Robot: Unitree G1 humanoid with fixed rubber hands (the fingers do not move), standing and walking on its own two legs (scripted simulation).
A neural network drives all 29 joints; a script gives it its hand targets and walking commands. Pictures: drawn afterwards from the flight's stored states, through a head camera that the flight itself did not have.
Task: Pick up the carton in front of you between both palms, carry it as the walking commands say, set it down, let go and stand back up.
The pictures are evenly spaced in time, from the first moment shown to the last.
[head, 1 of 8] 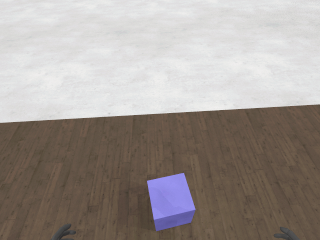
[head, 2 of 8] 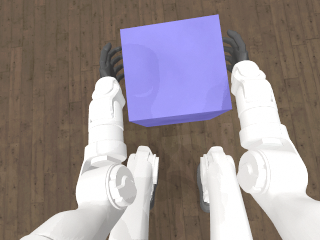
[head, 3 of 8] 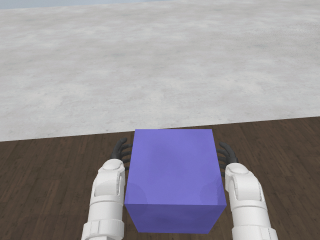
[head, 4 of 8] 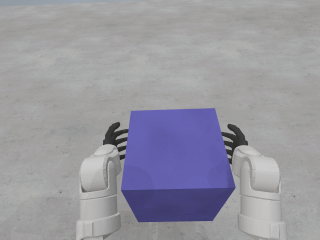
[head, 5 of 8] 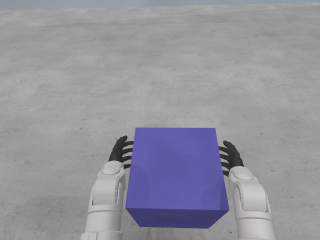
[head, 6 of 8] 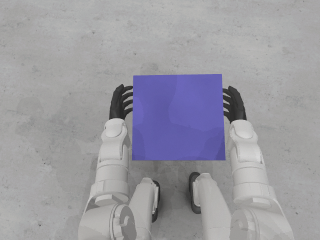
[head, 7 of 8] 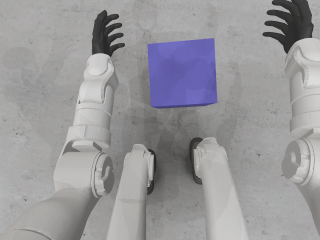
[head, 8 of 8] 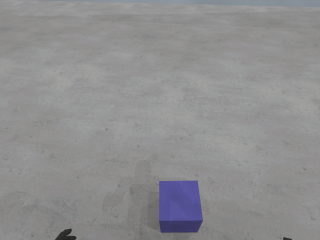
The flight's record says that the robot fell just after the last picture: no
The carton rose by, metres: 0.69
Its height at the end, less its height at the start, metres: -0.07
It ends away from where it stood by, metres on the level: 2.77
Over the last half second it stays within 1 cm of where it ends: yes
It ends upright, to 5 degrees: yes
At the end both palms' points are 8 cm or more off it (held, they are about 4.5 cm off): yes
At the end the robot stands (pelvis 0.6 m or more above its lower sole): yes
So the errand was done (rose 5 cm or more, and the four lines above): yes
